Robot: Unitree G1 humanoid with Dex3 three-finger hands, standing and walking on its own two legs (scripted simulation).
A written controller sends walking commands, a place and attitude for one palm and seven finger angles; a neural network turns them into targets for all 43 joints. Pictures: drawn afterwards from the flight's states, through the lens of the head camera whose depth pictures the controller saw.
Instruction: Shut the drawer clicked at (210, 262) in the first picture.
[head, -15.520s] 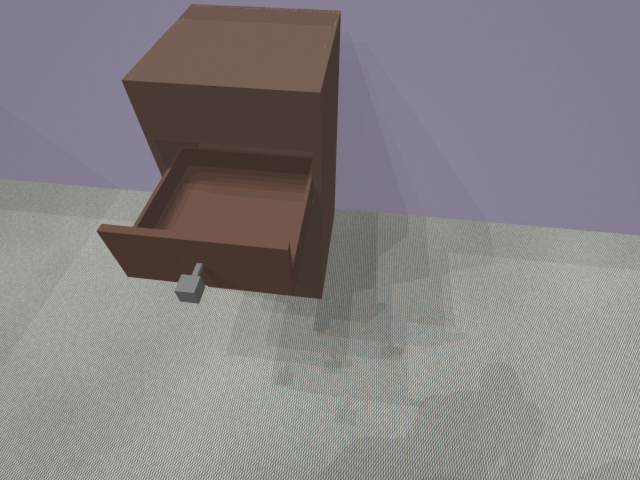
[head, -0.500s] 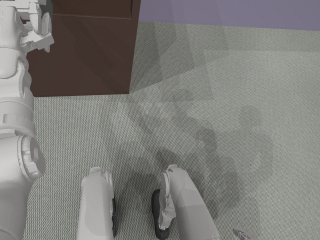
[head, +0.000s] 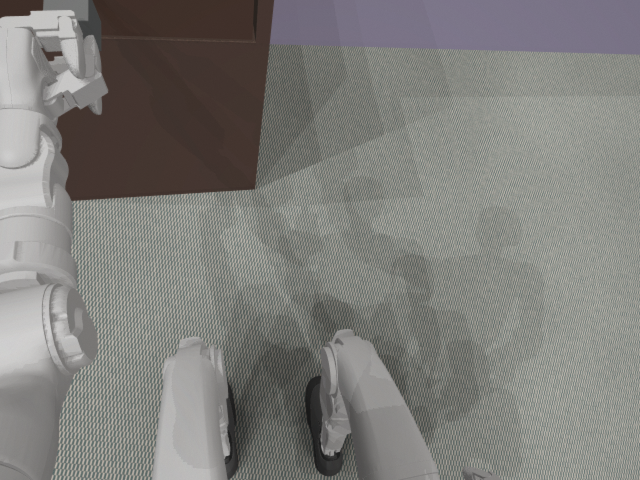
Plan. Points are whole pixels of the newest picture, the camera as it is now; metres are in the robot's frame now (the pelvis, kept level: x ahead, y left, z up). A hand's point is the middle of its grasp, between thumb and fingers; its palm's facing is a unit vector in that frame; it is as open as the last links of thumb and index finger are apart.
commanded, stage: pull the fist back off the drawer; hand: left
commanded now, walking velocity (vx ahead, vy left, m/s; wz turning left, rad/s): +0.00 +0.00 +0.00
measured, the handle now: (74, 5) +0.63 +0.24 +0.04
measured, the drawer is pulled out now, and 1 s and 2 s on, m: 0.00 0.00 0.00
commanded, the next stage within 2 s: draw the hand back to the body in 0.24 s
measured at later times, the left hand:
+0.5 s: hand (82, 91) +0.50 +0.21 +0.07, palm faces +0.07 -1.00 -0.07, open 3.3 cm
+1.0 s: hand out of the picture +0.35 +0.23 +0.21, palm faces +0.21 -0.94 -0.26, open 3.2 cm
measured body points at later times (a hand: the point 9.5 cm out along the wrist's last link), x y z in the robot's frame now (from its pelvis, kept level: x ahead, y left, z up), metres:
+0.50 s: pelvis +0.04 +0.00 +0.05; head +0.23 +0.04 +0.45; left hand +0.49 +0.26 +0.07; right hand +0.15 -0.25 -0.08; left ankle +0.09 +0.11 -0.52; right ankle +0.07 -0.12 -0.52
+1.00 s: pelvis +0.08 +0.00 +0.18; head +0.13 +0.00 +0.62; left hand +0.33 +0.28 +0.22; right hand +0.27 -0.22 +0.09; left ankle +0.09 +0.11 -0.52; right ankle +0.07 -0.12 -0.52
